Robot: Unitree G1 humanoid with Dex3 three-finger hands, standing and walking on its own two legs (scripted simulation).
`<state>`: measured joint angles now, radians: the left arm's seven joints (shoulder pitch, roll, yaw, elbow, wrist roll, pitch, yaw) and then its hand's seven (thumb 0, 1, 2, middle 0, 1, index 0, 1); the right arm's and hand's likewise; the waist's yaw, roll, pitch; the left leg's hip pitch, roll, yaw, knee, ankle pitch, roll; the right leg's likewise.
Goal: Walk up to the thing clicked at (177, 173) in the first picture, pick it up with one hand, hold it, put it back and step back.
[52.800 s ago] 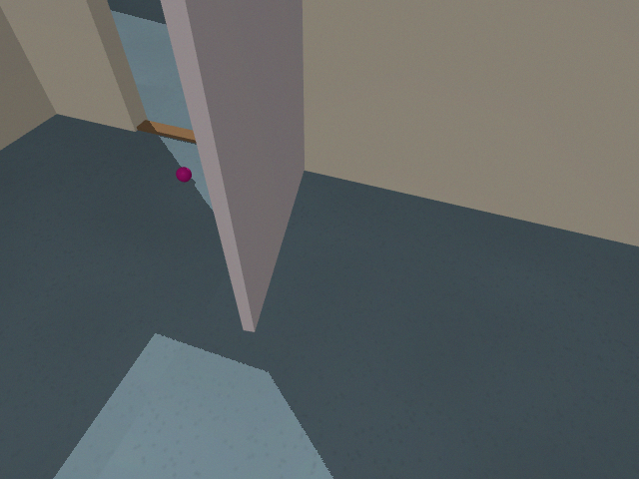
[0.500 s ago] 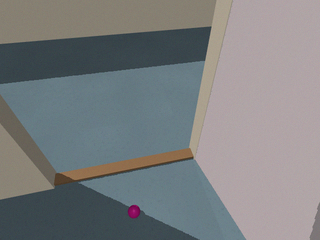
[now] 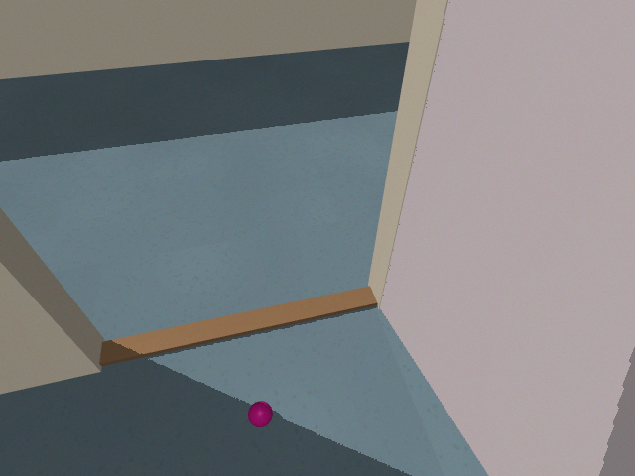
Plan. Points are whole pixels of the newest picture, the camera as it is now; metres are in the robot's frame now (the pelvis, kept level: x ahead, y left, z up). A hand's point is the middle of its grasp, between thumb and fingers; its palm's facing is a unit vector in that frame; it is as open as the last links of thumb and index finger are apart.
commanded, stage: stand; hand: left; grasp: from above
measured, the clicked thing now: (260, 414) +0.46 +0.19 -0.75
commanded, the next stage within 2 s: step back in 1.22 s
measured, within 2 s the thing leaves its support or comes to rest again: neither
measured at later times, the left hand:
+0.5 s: hand out of the picture +0.09 +0.24 -0.16, palm faces +0.02 -0.94 -0.33, open 7.4 cm
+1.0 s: hand out of the picture +0.08 +0.25 -0.15, palm faces +0.00 -0.94 -0.34, open 7.4 cm
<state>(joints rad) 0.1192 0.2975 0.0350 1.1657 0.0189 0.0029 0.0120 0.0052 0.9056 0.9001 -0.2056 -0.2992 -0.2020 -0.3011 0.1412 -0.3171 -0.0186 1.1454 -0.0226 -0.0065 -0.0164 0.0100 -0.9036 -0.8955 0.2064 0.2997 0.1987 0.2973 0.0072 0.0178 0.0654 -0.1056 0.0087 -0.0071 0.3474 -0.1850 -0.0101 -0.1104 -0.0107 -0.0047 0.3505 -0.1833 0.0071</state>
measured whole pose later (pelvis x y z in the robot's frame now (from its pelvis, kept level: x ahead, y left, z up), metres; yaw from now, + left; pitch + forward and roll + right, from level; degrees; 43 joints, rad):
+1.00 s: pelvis +0.01 +0.00 +0.00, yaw -1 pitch -3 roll +0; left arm 0.10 0.32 0.03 1.15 0.01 0.00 0.00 0.01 0.91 0.90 -0.21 -0.30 -0.20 -0.30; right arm 0.12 -0.34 -0.01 1.15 -0.02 -0.02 -0.01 0.01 -0.90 -0.90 0.21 0.30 0.20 0.30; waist 0.00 0.01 0.05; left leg -0.09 0.01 0.00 0.32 -0.18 -0.01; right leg -0.10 -0.01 0.00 0.33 -0.18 0.00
